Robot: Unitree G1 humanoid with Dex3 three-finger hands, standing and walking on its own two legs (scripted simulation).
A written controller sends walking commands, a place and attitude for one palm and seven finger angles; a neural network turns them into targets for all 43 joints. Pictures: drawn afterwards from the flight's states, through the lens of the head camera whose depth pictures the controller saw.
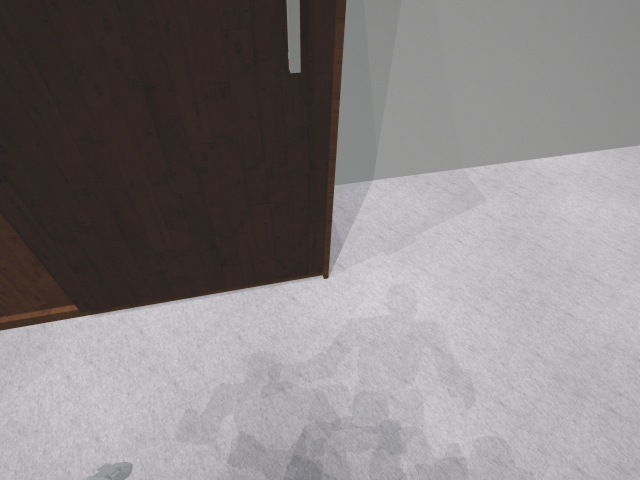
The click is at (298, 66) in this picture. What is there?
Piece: wardrobe's sliding door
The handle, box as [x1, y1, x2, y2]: [286, 0, 300, 72]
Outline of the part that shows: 286,0 289,69 290,72 300,72 299,0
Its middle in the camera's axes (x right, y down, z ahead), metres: -0.06 -0.49 +0.75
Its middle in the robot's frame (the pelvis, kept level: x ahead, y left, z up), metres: +0.91 +0.12 +0.25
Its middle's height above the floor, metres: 1.03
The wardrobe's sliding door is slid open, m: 0.00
